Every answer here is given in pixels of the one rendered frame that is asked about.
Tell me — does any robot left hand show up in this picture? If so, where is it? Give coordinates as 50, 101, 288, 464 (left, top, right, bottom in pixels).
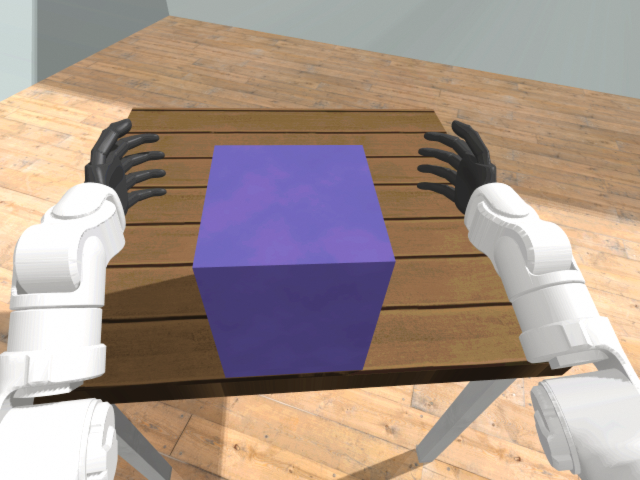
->
84, 119, 167, 215

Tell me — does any robot left upper arm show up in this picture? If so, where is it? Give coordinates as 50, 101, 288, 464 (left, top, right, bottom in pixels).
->
0, 398, 118, 480

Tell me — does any robot right upper arm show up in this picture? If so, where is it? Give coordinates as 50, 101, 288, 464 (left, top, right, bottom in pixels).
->
530, 368, 640, 480

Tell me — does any table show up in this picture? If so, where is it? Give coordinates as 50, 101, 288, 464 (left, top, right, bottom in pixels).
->
33, 108, 573, 480

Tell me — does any robot right forearm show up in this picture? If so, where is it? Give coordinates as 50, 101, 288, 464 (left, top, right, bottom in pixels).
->
464, 183, 640, 394

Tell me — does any robot right hand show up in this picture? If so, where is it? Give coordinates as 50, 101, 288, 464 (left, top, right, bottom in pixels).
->
417, 120, 497, 215

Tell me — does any carton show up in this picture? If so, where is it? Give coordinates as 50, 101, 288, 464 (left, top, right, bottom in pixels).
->
192, 145, 396, 378

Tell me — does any robot left forearm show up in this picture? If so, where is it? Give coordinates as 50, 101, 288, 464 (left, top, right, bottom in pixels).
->
0, 183, 126, 423

